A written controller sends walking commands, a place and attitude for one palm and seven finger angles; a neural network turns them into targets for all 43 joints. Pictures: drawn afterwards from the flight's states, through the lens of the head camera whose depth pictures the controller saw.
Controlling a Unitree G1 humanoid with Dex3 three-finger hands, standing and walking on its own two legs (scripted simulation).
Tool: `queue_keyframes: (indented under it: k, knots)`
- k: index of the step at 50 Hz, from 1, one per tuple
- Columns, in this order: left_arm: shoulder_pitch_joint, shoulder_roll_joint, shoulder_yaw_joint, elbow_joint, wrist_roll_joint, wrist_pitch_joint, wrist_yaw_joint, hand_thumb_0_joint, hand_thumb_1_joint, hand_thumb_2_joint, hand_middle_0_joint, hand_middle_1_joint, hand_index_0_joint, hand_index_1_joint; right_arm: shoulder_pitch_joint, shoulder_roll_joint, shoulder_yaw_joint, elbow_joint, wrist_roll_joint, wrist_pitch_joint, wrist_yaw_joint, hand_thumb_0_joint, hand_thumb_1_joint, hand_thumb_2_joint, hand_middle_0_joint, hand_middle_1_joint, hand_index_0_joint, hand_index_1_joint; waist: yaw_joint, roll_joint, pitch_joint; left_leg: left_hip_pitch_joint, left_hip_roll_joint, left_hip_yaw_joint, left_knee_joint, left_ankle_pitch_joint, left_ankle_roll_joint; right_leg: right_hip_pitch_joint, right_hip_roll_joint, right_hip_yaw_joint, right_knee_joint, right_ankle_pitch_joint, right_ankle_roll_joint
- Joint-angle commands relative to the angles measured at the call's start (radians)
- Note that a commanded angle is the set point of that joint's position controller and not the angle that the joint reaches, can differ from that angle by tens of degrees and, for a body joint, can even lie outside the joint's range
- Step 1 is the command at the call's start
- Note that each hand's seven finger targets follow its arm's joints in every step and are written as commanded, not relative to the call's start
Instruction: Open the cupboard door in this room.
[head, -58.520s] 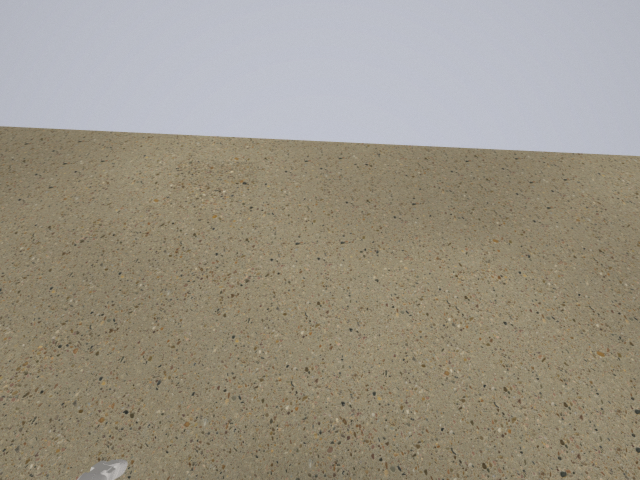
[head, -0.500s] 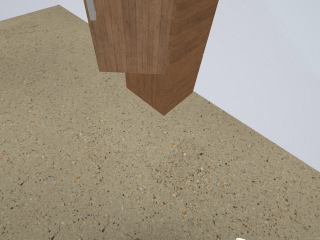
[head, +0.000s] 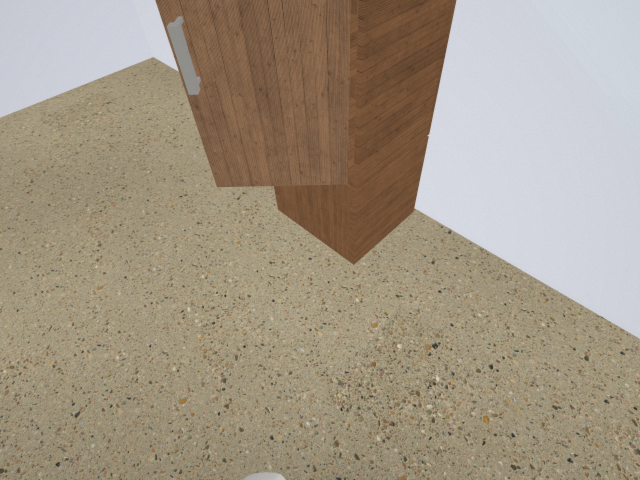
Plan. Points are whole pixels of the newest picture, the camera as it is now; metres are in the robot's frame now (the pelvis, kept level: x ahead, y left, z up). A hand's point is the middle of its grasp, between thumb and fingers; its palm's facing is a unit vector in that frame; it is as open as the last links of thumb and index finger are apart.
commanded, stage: take the last steps up to it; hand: left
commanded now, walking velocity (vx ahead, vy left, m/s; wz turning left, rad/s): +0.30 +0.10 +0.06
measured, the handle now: (186, 56) +0.94 +0.35 +0.08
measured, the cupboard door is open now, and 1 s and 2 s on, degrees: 44 44 44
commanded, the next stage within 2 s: come to a stop and stand still in 0.84 s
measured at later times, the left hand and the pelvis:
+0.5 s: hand out of the picture +0.14 +0.26 -0.18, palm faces +0.09 -0.98 -0.15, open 7.4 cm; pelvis +0.17 +0.09 +0.00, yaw +0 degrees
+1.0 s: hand (207, 312) +0.42 +0.24 -0.16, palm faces +0.02 -0.97 -0.23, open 7.1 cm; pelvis +0.34 +0.06 +0.00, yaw -1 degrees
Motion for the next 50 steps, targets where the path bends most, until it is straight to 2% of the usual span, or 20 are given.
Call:
queue_keyframes:
  k: [1, 6, 10, 12, 14, 15, 16, 17, 18, 20, 23, 36, 39, 40, 41, 42, 43, 45, 48, 50]
  knots:
    - [0.128, 0.097, 0.006, 0.023, 0.000, -0.020, 0.000, 0.000, 0.900, 0.900, -0.200, -0.300, -0.200, -0.300, -0.014, -0.007, -0.005, -0.068, -0.006, -0.019, 0.011, 0.000, -0.900, -0.900, 0.200, 0.300, 0.200, 0.300, 0.018, -0.155, 0.032, -0.197, 0.094, -0.018, -0.007, 0.125, -0.042, 0.068, -0.267, 0.173, -0.351, 0.160, -0.060]
    - [0.189, 0.134, 0.001, 0.077, 0.000, -0.029, -0.004, 0.000, 0.900, 0.900, -0.200, -0.300, -0.200, -0.300, -0.130, 0.008, 0.000, -0.107, 0.002, -0.026, 0.023, 0.000, -0.900, -0.900, 0.200, 0.300, 0.200, 0.300, 0.044, -0.170, 0.024, -0.204, 0.086, 0.050, -0.230, 0.137, -0.056, 0.159, -0.250, 0.087, -0.308, 0.394, -0.068]
    - [0.201, 0.160, 0.005, 0.104, 0.007, -0.019, -0.002, 0.000, 0.900, 0.900, -0.200, -0.300, -0.200, -0.300, -0.219, 0.001, 0.005, -0.141, 0.005, -0.041, 0.032, 0.000, -0.900, -0.900, 0.200, 0.300, 0.200, 0.300, 0.059, -0.222, 0.049, -0.111, 0.056, 0.091, -0.397, 0.111, -0.036, 0.145, -0.268, 0.082, -0.273, 0.365, -0.069]
    - [0.196, 0.166, 0.009, 0.112, 0.007, -0.010, -0.001, 0.000, 0.900, 0.900, -0.200, -0.300, -0.200, -0.300, -0.220, -0.014, 0.002, -0.143, 0.005, -0.048, 0.030, 0.000, -0.900, -0.900, 0.200, 0.300, 0.200, 0.300, 0.046, -0.224, 0.061, -0.021, 0.039, 0.103, -0.452, 0.091, -0.020, 0.106, -0.277, 0.090, -0.242, 0.329, -0.066]
    - [0.168, 0.170, 0.014, 0.109, 0.004, 0.000, -0.002, 0.000, 0.900, 0.900, -0.200, -0.300, -0.200, -0.300, -0.095, -0.049, -0.007, -0.107, 0.000, -0.059, 0.019, 0.000, -0.900, -0.900, 0.200, 0.300, 0.200, 0.300, -0.027, -0.170, 0.005, 0.228, -0.004, 0.144, -0.575, 0.123, -0.008, 0.015, -0.228, 0.042, -0.078, 0.344, -0.038]
    - [0.170, 0.139, 0.008, 0.097, 0.001, 0.004, -0.005, 0.000, 0.900, 0.900, -0.200, -0.300, -0.200, -0.300, 0.039, -0.110, -0.021, -0.068, -0.005, -0.066, 0.007, 0.000, -0.900, -0.900, 0.200, 0.300, 0.200, 0.300, -0.082, -0.047, -0.075, 0.426, 0.048, 0.090, -0.606, 0.116, 0.013, -0.065, -0.178, 0.006, 0.130, 0.308, -0.017]
    - [0.217, 0.077, 0.004, 0.075, -0.010, 0.008, -0.012, 0.000, 0.900, 0.900, -0.200, -0.300, -0.200, -0.300, 0.148, -0.229, -0.052, -0.052, -0.020, -0.069, -0.010, 0.000, -0.900, -0.900, 0.200, 0.300, 0.200, 0.300, -0.107, 0.217, -0.175, 0.601, 0.301, -0.257, -0.661, 0.121, 0.104, -0.284, -0.039, -0.051, 0.408, -0.089, 0.026]
    - [0.141, 0.068, -0.005, 0.031, -0.008, 0.003, -0.011, 0.000, 0.900, 0.900, -0.200, -0.300, -0.200, -0.300, 0.218, -0.260, -0.056, -0.040, -0.013, -0.057, -0.021, 0.000, -0.900, -0.900, 0.200, 0.300, 0.200, 0.300, -0.129, 0.206, -0.180, 0.597, 0.404, -0.389, -0.770, 0.175, 0.176, -0.388, 0.013, 0.030, 0.630, -0.317, 0.012]
    - [0.104, 0.055, -0.006, 0.023, -0.004, 0.007, -0.003, 0.000, 0.900, 0.900, -0.200, -0.300, -0.200, -0.300, 0.147, -0.247, -0.052, -0.051, -0.008, -0.058, -0.029, 0.000, -0.900, -0.900, 0.200, 0.300, 0.200, 0.300, -0.099, 0.220, -0.187, 0.515, 0.424, -0.396, -0.816, 0.038, 0.184, -0.435, -0.025, 0.107, 0.768, -0.285, -0.001]
    - [0.078, 0.069, 0.002, 0.040, 0.002, 0.016, -0.016, 0.000, 0.900, 0.900, -0.200, -0.300, -0.200, -0.300, -0.017, -0.150, -0.029, -0.112, -0.005, -0.066, -0.030, 0.000, -0.900, -0.900, 0.200, 0.300, 0.200, 0.300, -0.036, 0.107, -0.049, 0.290, 0.368, -0.264, -0.866, -0.044, 0.152, -0.433, -0.090, 0.148, 0.795, -0.113, 0.000]
    - [0.137, 0.032, 0.001, 0.063, 0.010, 0.038, -0.025, 0.000, 0.900, 0.900, -0.200, -0.300, -0.200, -0.300, -0.046, -0.085, -0.006, -0.117, -0.002, -0.086, -0.034, 0.000, -0.900, -0.900, 0.200, 0.300, 0.200, 0.300, 0.019, 0.071, -0.009, 0.191, 0.298, -0.094, -0.902, 0.099, 0.127, -0.361, -0.095, 0.131, 0.689, -0.025, 0.021]
    - [-0.084, 0.065, -0.009, -0.045, 0.005, 0.040, -0.033, 0.000, 0.900, 0.900, -0.200, -0.300, -0.200, -0.300, 0.063, -0.102, -0.001, -0.052, -0.010, -0.078, -0.027, 0.000, -0.900, -0.900, 0.200, 0.300, 0.200, 0.300, 0.001, 0.016, 0.029, 0.300, 0.281, 0.015, -0.833, 0.366, 0.145, -0.241, -0.040, 0.057, 0.157, 0.064, 0.021]
    - [0.038, 0.101, 0.000, -0.006, 0.007, 0.028, -0.028, 0.000, 0.900, 0.900, -0.200, -0.300, -0.200, -0.300, 0.051, -0.091, 0.006, -0.037, -0.004, -0.068, -0.026, 0.000, -0.900, -0.900, 0.200, 0.300, 0.200, 0.300, 0.063, -0.018, -0.010, 0.226, 0.211, 0.060, -0.652, 0.359, 0.087, 0.013, 0.007, 0.028, 0.005, 0.113, -0.001]
    - [0.155, 0.155, 0.015, 0.032, 0.008, 0.014, -0.022, 0.000, 0.900, 0.900, -0.200, -0.300, -0.200, -0.300, 0.046, -0.070, 0.012, -0.042, 0.006, -0.073, -0.023, 0.000, -0.900, -0.900, 0.200, 0.300, 0.200, 0.300, 0.110, -0.100, -0.082, 0.095, 0.143, 0.109, -0.460, 0.322, 0.045, 0.239, -0.083, 0.155, -0.025, 0.206, -0.046]
    - [0.279, 0.250, 0.036, 0.073, 0.005, 0.005, -0.013, 0.000, 0.900, 0.900, -0.200, -0.300, -0.200, -0.300, 0.065, -0.034, 0.015, -0.061, 0.014, -0.080, -0.016, 0.000, -0.900, -0.900, 0.200, 0.300, 0.200, 0.300, 0.130, -0.298, -0.153, -0.122, 0.016, 0.182, -0.201, -0.014, -0.006, 0.441, -0.320, 0.463, -0.112, 0.365, -0.154]
    - [0.313, 0.271, 0.040, 0.087, -0.011, -0.002, -0.008, 0.000, 0.900, 0.900, -0.200, -0.300, -0.200, -0.300, 0.027, -0.058, 0.013, -0.074, 0.017, -0.071, -0.018, 0.000, -0.900, -0.900, 0.200, 0.300, 0.200, 0.300, 0.146, -0.362, -0.195, -0.170, -0.003, 0.088, 0.038, -0.297, -0.014, 0.428, -0.407, 0.573, -0.187, 0.509, -0.230]
    - [0.238, 0.233, 0.029, 0.071, -0.008, -0.002, 0.001, 0.000, 0.900, 0.900, -0.200, -0.300, -0.200, -0.300, -0.034, -0.058, 0.003, -0.079, 0.016, -0.068, -0.021, 0.000, -0.900, -0.900, 0.200, 0.300, 0.200, 0.300, 0.127, -0.270, -0.135, -0.212, 0.036, 0.000, 0.120, -0.246, -0.014, 0.339, -0.389, 0.519, -0.190, 0.552, -0.231]
    - [0.116, 0.161, 0.015, 0.038, -0.010, 0.002, 0.010, 0.000, 0.900, 0.900, -0.200, -0.300, -0.200, -0.300, -0.066, -0.017, 0.010, -0.076, 0.013, -0.057, -0.021, 0.000, -0.900, -0.900, 0.200, 0.300, 0.200, 0.300, 0.064, -0.103, -0.063, -0.196, 0.096, -0.029, 0.076, -0.113, -0.028, 0.203, -0.320, 0.332, -0.206, 0.523, -0.180]
    - [0.047, 0.091, -0.002, 0.027, 0.000, -0.007, 0.007, 0.000, 0.900, 0.900, -0.200, -0.300, -0.200, -0.300, 0.002, 0.034, 0.017, -0.043, 0.008, -0.032, -0.019, 0.000, -0.900, -0.900, 0.200, 0.300, 0.200, 0.300, -0.002, -0.161, -0.040, -0.028, 0.089, 0.023, -0.147, -0.047, -0.058, 0.018, -0.237, 0.149, -0.237, 0.556, -0.125]
    - [0.032, 0.109, -0.006, 0.033, 0.001, 0.001, 0.011, 0.000, 0.900, 0.900, -0.200, -0.300, -0.200, -0.300, 0.009, 0.055, 0.029, -0.033, 0.013, -0.025, -0.018, 0.000, -0.900, -0.900, 0.200, 0.300, 0.200, 0.300, -0.003, -0.158, -0.055, 0.042, 0.054, 0.053, -0.303, -0.009, -0.067, 0.023, -0.201, 0.113, -0.201, 0.645, -0.115]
